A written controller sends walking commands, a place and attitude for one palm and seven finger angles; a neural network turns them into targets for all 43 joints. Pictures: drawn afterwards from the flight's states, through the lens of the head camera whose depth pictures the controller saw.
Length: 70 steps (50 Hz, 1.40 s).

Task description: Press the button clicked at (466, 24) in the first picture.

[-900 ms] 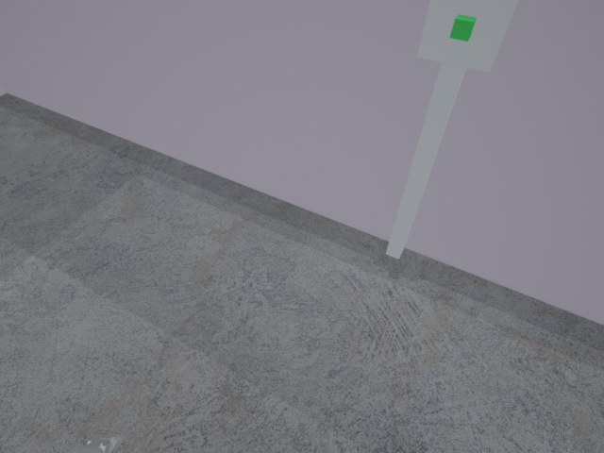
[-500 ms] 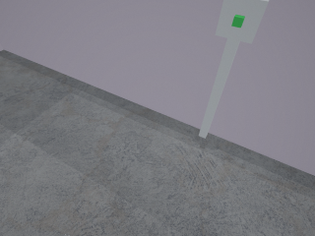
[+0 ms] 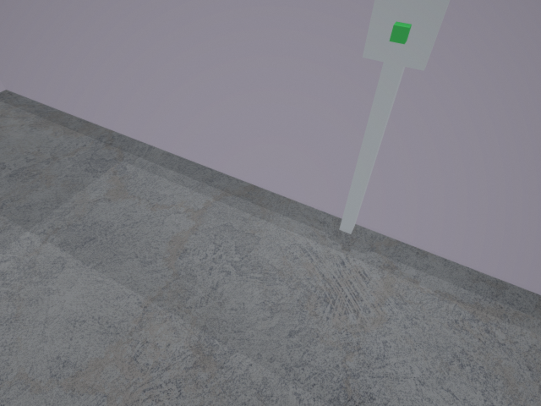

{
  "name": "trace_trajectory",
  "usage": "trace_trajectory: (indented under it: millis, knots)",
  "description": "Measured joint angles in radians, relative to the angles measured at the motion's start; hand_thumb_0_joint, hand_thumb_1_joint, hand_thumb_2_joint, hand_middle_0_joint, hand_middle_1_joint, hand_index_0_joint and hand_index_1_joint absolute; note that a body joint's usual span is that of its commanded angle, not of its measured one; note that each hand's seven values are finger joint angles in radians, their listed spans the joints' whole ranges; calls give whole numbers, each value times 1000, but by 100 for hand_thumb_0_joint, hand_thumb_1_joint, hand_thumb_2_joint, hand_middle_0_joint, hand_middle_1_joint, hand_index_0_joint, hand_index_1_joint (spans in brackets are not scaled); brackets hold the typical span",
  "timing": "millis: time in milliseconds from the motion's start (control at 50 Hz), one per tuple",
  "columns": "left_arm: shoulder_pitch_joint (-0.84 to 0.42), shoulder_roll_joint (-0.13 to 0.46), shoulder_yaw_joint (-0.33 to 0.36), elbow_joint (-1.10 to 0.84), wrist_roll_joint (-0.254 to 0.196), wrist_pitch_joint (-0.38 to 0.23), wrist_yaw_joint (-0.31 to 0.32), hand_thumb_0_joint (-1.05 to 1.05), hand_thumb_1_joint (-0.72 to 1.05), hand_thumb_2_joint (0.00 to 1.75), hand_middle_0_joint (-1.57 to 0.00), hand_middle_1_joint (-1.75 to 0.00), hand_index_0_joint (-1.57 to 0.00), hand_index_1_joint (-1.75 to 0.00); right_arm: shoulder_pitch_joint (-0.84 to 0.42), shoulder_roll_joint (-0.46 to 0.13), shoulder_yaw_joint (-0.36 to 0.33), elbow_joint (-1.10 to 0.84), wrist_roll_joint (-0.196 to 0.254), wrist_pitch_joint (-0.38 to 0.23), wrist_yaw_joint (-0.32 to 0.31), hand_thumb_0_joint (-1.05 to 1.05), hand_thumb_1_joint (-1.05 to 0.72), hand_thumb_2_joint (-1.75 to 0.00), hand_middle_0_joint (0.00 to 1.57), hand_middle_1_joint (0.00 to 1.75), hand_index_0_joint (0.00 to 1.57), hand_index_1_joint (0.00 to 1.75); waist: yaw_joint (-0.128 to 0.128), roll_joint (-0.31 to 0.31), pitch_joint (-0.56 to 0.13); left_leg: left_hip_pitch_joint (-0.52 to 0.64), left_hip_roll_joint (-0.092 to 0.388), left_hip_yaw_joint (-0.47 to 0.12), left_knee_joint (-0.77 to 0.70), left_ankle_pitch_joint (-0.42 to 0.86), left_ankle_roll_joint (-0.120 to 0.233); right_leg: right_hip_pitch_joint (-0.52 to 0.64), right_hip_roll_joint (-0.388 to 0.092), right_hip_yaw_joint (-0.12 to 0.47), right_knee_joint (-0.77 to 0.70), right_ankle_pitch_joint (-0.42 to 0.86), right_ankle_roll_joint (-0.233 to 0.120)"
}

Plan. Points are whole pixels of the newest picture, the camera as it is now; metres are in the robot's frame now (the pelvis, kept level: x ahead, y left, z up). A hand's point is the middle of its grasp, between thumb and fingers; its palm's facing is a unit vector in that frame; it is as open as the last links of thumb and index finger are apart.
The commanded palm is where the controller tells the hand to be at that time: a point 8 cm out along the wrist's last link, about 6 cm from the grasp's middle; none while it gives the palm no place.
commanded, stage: look at it before walking up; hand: left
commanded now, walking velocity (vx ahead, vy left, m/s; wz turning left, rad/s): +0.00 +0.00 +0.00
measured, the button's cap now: (400, 32) +0.99 -0.30 +0.15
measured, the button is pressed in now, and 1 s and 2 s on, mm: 0 0 0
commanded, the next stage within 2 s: walk to a spot facing it in 0.54 s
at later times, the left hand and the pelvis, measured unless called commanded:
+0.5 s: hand out of the picture +0.07 +0.25 -0.16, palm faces -0.03 -0.94 -0.33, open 7.4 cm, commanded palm none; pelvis +0.00 +0.00 +0.00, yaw +0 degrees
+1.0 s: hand out of the picture +0.07 +0.19 -0.18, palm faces -0.14 -0.95 -0.27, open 7.4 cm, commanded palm none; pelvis -0.01 -0.02 -0.03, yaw -10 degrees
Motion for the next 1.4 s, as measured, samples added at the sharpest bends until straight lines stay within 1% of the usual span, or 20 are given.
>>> trace_trajectory:
  millis: [260,660,740,820,880,920,960,980,1000,1020,1040,1060,1080,1120,1180,1260,1340,1400]
  knots:
    - [-5,-8,-2,-1,1,-3,0,1,90,89,-20,-30,-21,-30,-4,2,0,3,1,-3,0,1,-90,-90,21,30,20,30,0,-5,-2,-1,1,-1,-8,9,-1,1,1,-1,-11,10,0]
    - [3,-1,-1,12,2,-2,-1,1,90,89,-20,-30,-21,-30,-14,-1,1,5,3,-3,0,1,-90,-90,21,30,20,30,4,-3,10,0,1,0,-19,8,0,2,1,0,-23,11,1]
    - [8,-4,6,-1,2,8,4,1,90,89,-20,-30,-20,-30,-20,4,-4,-7,1,1,-7,1,-90,-90,21,30,20,30,13,-2,12,-7,7,15,-1,-4,-2,-14,7,15,-3,4,0]
    - [33,-24,16,-37,4,36,10,0,90,89,-20,-30,-20,-30,-21,35,-14,-53,-1,15,-19,1,-90,-90,20,30,20,30,19,-7,17,-39,20,53,61,-42,-5,-66,22,52,70,-22,0]
    - [52,-45,23,-69,7,52,4,0,90,89,-20,-30,-20,-30,-14,66,-22,-93,-2,24,-21,1,-90,-90,20,30,20,30,19,-16,28,-68,28,86,117,-73,-5,-122,32,81,154,-51,-2]
    - [62,-59,29,-90,9,60,-2,0,90,89,-20,-30,-20,-30,-10,86,-27,-113,-3,26,-20,1,-90,-90,20,30,20,30,24,-24,42,-81,35,114,156,-95,-6,-172,29,63,250,-82,1]
    - [73,-78,36,-109,9,66,-7,0,90,89,-20,-30,-20,-30,-3,100,-31,-127,-4,29,-18,1,-90,-90,21,30,20,30,28,-18,57,-89,50,137,201,-121,-11,-200,20,20,337,-164,5]
    - [81,-89,39,-119,10,65,-11,0,90,89,-20,-30,-20,-30,2,102,-33,-132,-6,31,-17,1,-90,-90,21,30,20,30,30,-8,61,-98,63,144,233,-139,-17,-193,16,-2,335,-171,6]
    - [93,-99,41,-131,13,57,-15,0,90,89,-20,-30,-20,-30,11,102,-35,-137,-6,36,-15,1,-90,-90,21,30,20,30,32,5,59,-120,81,146,284,-166,-23,-183,21,-13,302,-151,-6]
    - [102,-110,42,-138,17,46,-16,0,90,89,-20,-30,-20,-30,15,101,-38,-138,-5,44,-12,1,-90,-90,21,30,20,30,31,19,57,-161,88,124,377,-231,-32,-194,34,-20,314,-144,-27]
    - [110,-122,41,-143,16,38,-12,0,90,89,-20,-30,-20,-30,19,101,-40,-137,-5,54,-11,1,-90,-90,21,30,20,30,31,28,56,-206,80,87,478,-275,-36,-198,43,-24,318,-143,-45]
    - [119,-134,40,-148,14,33,-9,0,90,89,-20,-30,-20,-30,23,101,-41,-134,-5,62,-8,1,-90,-90,21,30,20,30,35,35,55,-245,68,53,567,-279,-37,-192,52,-24,303,-136,-56]
    - [130,-145,39,-149,13,29,-7,0,90,89,-20,-30,-20,-30,25,101,-43,-132,-6,64,-5,1,-90,-90,21,30,20,30,39,39,54,-278,60,31,632,-254,-38,-180,61,-20,271,-121,-64]
    - [153,-162,37,-145,10,22,-7,0,90,89,-20,-30,-20,-30,30,101,-46,-133,-11,58,4,1,-90,-90,20,30,20,30,41,39,48,-322,55,17,687,-186,-45,-149,71,-3,191,-77,-66]
    - [189,-173,38,-131,10,8,-11,0,90,89,-20,-30,-21,-30,40,103,-52,-144,-15,42,9,1,-90,-90,20,30,20,30,37,27,27,-355,58,17,679,-118,-55,-112,77,29,87,-28,-65]
    - [224,-174,47,-116,13,-7,-13,0,90,89,-20,-30,-21,-30,45,102,-60,-155,-14,28,7,1,-90,-90,20,30,20,30,40,10,4,-354,63,14,594,-98,-64,-80,82,78,12,0,-57]
    - [242,-160,58,-108,18,-9,-12,0,90,89,-20,-30,-21,-30,38,104,-62,-167,-9,18,4,1,-90,-90,20,30,19,30,53,-4,-11,-320,57,8,458,-119,-62,-60,87,123,-4,-12,-40]
    - [244,-141,69,-105,19,-1,-10,1,90,89,-20,-30,-21,-30,32,112,-58,-184,-2,3,0,1,-90,-90,20,30,19,30,63,-21,-18,-260,38,12,310,-126,-53,-54,87,159,24,-46,-20]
